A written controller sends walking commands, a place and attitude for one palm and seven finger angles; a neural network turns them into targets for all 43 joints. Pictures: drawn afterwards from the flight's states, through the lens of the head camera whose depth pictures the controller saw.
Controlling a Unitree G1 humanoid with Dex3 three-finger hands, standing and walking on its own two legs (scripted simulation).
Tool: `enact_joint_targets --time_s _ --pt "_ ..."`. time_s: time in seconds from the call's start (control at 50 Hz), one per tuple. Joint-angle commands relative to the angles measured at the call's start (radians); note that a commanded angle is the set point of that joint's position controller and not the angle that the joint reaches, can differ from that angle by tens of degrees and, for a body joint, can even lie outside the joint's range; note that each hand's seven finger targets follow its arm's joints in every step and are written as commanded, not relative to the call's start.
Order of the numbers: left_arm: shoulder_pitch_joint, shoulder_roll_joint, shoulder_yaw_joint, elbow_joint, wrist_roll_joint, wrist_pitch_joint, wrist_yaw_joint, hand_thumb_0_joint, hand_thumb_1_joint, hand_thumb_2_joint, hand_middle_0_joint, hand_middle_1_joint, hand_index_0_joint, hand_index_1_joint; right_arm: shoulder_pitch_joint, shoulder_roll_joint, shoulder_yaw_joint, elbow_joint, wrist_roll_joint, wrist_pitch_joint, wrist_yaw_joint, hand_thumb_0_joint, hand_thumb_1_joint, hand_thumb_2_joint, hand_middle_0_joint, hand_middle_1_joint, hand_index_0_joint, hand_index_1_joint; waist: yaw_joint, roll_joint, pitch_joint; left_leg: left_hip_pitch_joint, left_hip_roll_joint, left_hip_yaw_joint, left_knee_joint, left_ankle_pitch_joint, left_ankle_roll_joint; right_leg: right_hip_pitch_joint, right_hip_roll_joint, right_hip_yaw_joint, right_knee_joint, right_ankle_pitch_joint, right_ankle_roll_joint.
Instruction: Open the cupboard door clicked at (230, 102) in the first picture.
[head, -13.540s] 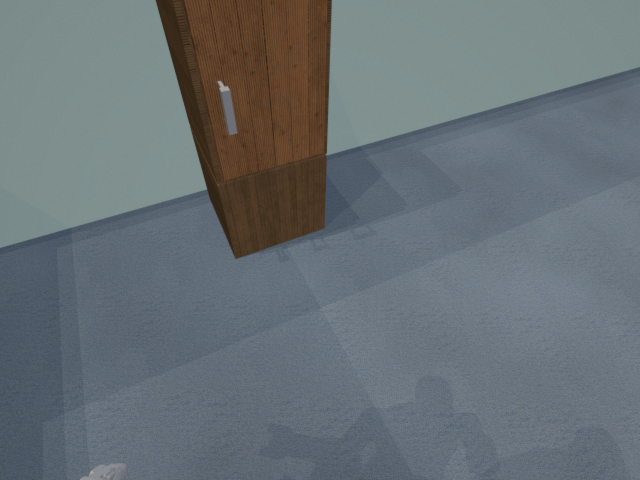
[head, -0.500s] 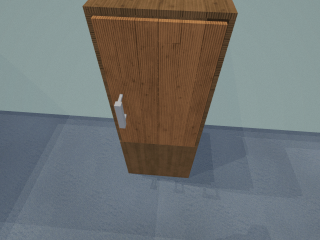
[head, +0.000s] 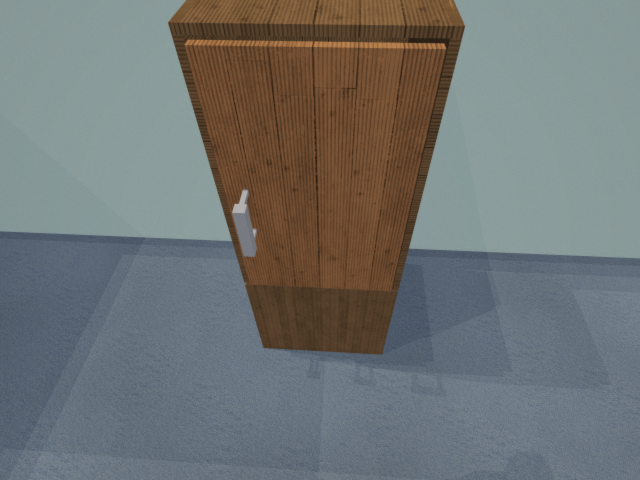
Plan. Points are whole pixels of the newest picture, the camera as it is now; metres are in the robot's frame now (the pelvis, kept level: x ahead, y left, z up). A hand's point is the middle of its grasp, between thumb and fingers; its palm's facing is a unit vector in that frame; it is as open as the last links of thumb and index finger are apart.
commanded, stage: look again from close up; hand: left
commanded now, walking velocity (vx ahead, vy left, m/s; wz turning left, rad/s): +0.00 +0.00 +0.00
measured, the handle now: (247, 223) +0.58 +0.18 -0.08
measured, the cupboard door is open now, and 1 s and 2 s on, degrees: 0 0 0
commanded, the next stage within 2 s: raise the hand with hooked fingers in 0.50 s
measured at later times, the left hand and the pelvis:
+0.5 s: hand out of the picture +0.06 +0.17 -0.17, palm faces +0.01 -0.98 -0.22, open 7.4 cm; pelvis +0.04 -0.01 +0.00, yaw +0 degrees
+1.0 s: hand (198, 445) +0.18 +0.17 -0.08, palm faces -0.01 -1.00 +0.01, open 8.5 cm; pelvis -0.02 -0.03 -0.10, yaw +1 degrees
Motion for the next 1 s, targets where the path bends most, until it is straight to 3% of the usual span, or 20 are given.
enact_joint_targets --time_s 0.0,0.24,0.56,0.58,0.6,0.62,0.64,0.66,0.68,0.7,0.72,0.74,0.78,0.84,0.86,0.88,0.9,0.92,0.94,0.98 --pt "0.029 0.117 0.025 -0.028 0.003 -0.03 0.007 0.0 0.9 0.9 -0.2 -0.3 -0.2 -0.3 0.024 -0.101 -0.016 -0.019 0.002 -0.027 -0.012 0.0 -0.9 -0.9 0.2 0.3 0.2 0.3 0.011 -0.032 0.001 -0.009 0.108 -0.133 -0.099 0.019 0.013 0.008 -0.09 0.118 -0.108 0.014 -0.032" --pt "0.04 0.118 0.029 0.024 0.006 -0.036 0.011 0.0 0.9 0.9 -0.2 -0.3 -0.2 -0.3 0.01 -0.092 -0.018 0.033 0.006 -0.034 -0.024 0.0 -0.9 -0.9 0.2 0.3 0.2 0.3 0.014 -0.03 -0.019 0.046 0.119 -0.119 -0.069 0.171 0.01 0.058 -0.098 0.103 -0.081 0.222 -0.032" --pt "-0.008 0.16 0.042 0.01 0.005 -0.035 0.011 0.0 0.9 0.9 -0.2 -0.3 -0.2 -0.3 -0.041 -0.131 -0.022 0.034 0.002 -0.03 -0.029 0.0 -0.9 -0.9 0.2 0.3 0.2 0.3 0.016 -0.029 -0.031 0.073 0.125 -0.118 -0.063 0.25 0.001 0.103 -0.107 0.098 -0.082 0.339 -0.035" --pt "0.109 0.128 0.041 0.045 0.006 -0.037 0.057 0.0 0.9 0.9 -0.2 -0.3 -0.2 -0.3 -0.115 -0.132 -0.034 -0.036 0.017 -0.023 -0.023 0.0 -0.9 -0.9 0.2 0.3 0.2 0.3 0.049 -0.064 0.009 -0.026 0.12 -0.055 0.176 0.206 -0.032 0.096 -0.178 0.177 -0.091 0.763 0.038" --pt "-0.681 0.413 0.244 -1.438 -0.172 -0.259 0.037 0.0 0.877 0.89 -0.202 -0.315 -0.202 -0.315 -0.076 -0.273 -0.056 -0.362 0.063 -0.173 -0.055 0.0 -0.9 -0.9 0.2 0.3 0.2 0.3 -0.06 0.091 -0.473 0.186 0.001 -0.098 0.014 0.431 0.004 0.189 -0.074 0.087 0.01 0.722 -0.031" --pt "-0.132 0.324 0.223 -1.128 -0.09 -0.22 0.051 0.0 0.853 0.88 -0.203 -0.33 -0.203 -0.33 -0.114 -0.21 -0.047 -0.328 0.032 -0.256 -0.087 0.0 -0.9 -0.9 0.2 0.3 0.2 0.3 0.036 0.274 -0.461 0.3 0.035 -0.107 0.0 0.65 0.014 0.136 -0.009 0.055 0.076 0.479 -0.044" --pt "0.118 0.067 0.094 -0.988 -0.155 -0.109 0.058 0.0 0.83 0.87 -0.205 -0.345 -0.205 -0.345 -0.126 -0.166 -0.047 -0.326 0.048 -0.278 -0.078 0.0 -0.9 -0.9 0.2 0.3 0.2 0.3 0.006 0.252 -0.3 0.25 0.054 -0.14 0.002 0.709 -0.024 -0.008 0.004 -0.025 0.085 0.233 -0.026" --pt "0.058 0.018 0.109 -0.916 -0.163 -0.112 0.036 0.0 0.807 0.86 -0.207 -0.36 -0.207 -0.36 -0.084 -0.18 -0.069 -0.3 0.049 -0.278 -0.065 0.0 -0.9 -0.9 0.2 0.3 0.2 0.3 -0.042 0.064 -0.145 0.162 0.068 -0.149 0.057 0.674 -0.018 -0.126 0.007 -0.037 0.053 0.187 -0.01" --pt "0.007 0.05 0.152 -0.923 -0.177 -0.167 0.001 0.0 0.783 0.85 -0.208 -0.375 -0.208 -0.375 -0.095 -0.212 -0.096 -0.356 0.03 -0.283 -0.056 0.0 -0.9 -0.9 0.2 0.3 0.2 0.3 -0.043 -0.041 -0.065 0.045 0.052 -0.159 0.123 0.544 -0.017 -0.191 0.011 -0.051 0.062 0.22 -0.001" --pt "0.088 0.06 0.198 -0.85 -0.187 -0.23 -0.044 0.0 0.76 0.84 -0.21 -0.39 -0.21 -0.39 -0.093 -0.221 -0.111 -0.372 0.017 -0.28 -0.05 0.0 -0.9 -0.9 0.2 0.3 0.2 0.3 -0.025 -0.15 -0.095 -0.054 0.031 -0.14 0.178 0.417 -0.021 -0.216 0.014 -0.06 0.098 0.266 0.005" --pt "0.205 0.012 0.192 -0.764 -0.208 -0.302 -0.097 0.0 0.737 0.83 -0.212 -0.405 -0.212 -0.405 -0.108 -0.215 -0.115 -0.403 0.011 -0.281 -0.044 0.0 -0.9 -0.9 0.2 0.3 0.2 0.3 -0.003 -0.236 -0.103 -0.166 0.015 -0.133 0.234 0.319 -0.023 -0.245 0.014 -0.063 0.165 0.285 0.01" --pt "0.313 0.0 0.209 -0.697 -0.219 -0.373 -0.159 0.0 0.713 0.82 -0.213 -0.42 -0.213 -0.42 -0.126 -0.21 -0.119 -0.438 0.017 -0.288 -0.029 0.0 -0.9 -0.9 0.2 0.3 0.2 0.3 0.044 -0.207 -0.126 -0.243 -0.004 -0.116 0.28 0.287 -0.031 -0.242 0.007 -0.046 0.231 0.321 0.002" --pt "0.306 0.004 0.211 -0.741 -0.257 -0.535 -0.285 0.0 0.667 0.8 -0.217 -0.45 -0.217 -0.45 -0.171 -0.207 -0.12 -0.5 0.017 -0.296 -0.009 0.0 -0.9 -0.9 0.2 0.3 0.2 0.3 0.07 -0.215 -0.217 -0.382 -0.023 -0.095 0.384 0.194 -0.043 -0.289 0.007 -0.021 0.362 0.309 -0.002" --pt "0.169 0.149 0.313 -0.722 -0.29 -0.722 -0.472 0.0 0.597 0.77 -0.222 -0.495 -0.222 -0.495 -0.173 -0.218 -0.121 -0.553 0.033 -0.309 0.011 0.0 -0.9 -0.9 0.2 0.3 0.2 0.3 0.061 -0.107 -0.28 -0.575 -0.034 -0.099 0.551 0.068 -0.048 -0.38 -0.017 0.094 0.483 0.2 -0.01" --pt "0.11 0.189 0.352 -0.775 -0.319 -0.733 -0.506 0.0 0.573 0.76 -0.223 -0.51 -0.223 -0.51 -0.185 -0.224 -0.123 -0.591 0.037 -0.307 0.008 0.0 -0.9 -0.9 0.2 0.3 0.2 0.3 0.072 -0.081 -0.35 -0.624 -0.042 -0.083 0.59 0.015 -0.042 -0.374 -0.025 0.139 0.487 0.104 -0.005" --pt "0.092 0.19 0.36 -0.808 -0.347 -0.716 -0.525 0.0 0.55 0.75 -0.225 -0.525 -0.225 -0.525 -0.194 -0.22 -0.119 -0.633 0.043 -0.303 0.002 0.0 -0.9 -0.9 0.2 0.3 0.2 0.3 0.073 -0.085 -0.385 -0.67 -0.045 -0.077 0.618 -0.032 -0.035 -0.363 -0.029 0.177 0.476 0.013 0.002" --pt "0.051 0.186 0.361 -0.85 -0.376 -0.693 -0.531 0.0 0.527 0.74 -0.227 -0.54 -0.227 -0.54 -0.205 -0.213 -0.117 -0.662 0.05 -0.301 -0.008 0.0 -0.9 -0.9 0.2 0.3 0.2 0.3 0.07 -0.086 -0.394 -0.704 -0.045 -0.072 0.643 -0.084 -0.029 -0.382 -0.029 0.202 0.454 -0.097 0.009" --pt "-0.018 0.19 0.351 -0.895 -0.394 -0.674 -0.528 0.0 0.503 0.73 -0.228 -0.555 -0.228 -0.555 -0.211 -0.209 -0.111 -0.685 0.057 -0.299 -0.016 0.0 -0.9 -0.9 0.2 0.3 0.2 0.3 0.057 -0.062 -0.363 -0.738 -0.041 -0.073 0.647 -0.185 -0.026 -0.449 -0.022 0.21 0.42 -0.32 0.005" --pt "-0.098 0.211 0.349 -0.989 -0.414 -0.662 -0.521 0.0 0.48 0.72 -0.23 -0.57 -0.23 -0.57 -0.21 -0.219 -0.107 -0.706 0.057 -0.297 -0.026 0.0 -0.9 -0.9 0.2 0.3 0.2 0.3 0.041 -0.068 -0.35 -0.754 -0.027 -0.088 0.677 -0.207 -0.015 -0.485 -0.012 0.225 0.418 -0.397 0.002" --pt "-0.117 0.235 0.346 -1.123 -0.394 -0.648 -0.484 0.0 0.433 0.7 -0.233 -0.6 -0.233 -0.6 -0.159 -0.205 -0.101 -0.705 0.054 -0.29 -0.044 0.0 -0.9 -0.9 0.2 0.3 0.2 0.3 0.027 0.001 -0.435 -0.702 -0.007 -0.098 0.697 -0.152 0.0 -0.462 -0.006 0.224 0.425 -0.323 0.003"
